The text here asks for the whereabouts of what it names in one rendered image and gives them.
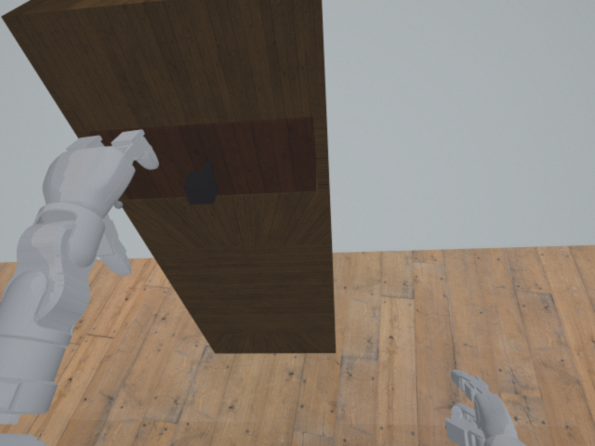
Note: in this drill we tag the drawer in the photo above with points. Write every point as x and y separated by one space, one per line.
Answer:
249 157

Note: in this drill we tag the handle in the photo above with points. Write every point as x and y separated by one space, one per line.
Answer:
201 186

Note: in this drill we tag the left robot hand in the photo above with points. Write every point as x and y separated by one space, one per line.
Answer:
95 177

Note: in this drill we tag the robot left forearm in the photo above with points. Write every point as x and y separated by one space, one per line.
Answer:
46 297

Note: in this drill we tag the cabinet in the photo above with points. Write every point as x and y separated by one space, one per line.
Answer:
255 271

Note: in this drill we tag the right robot hand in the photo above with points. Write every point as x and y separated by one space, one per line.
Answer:
469 427

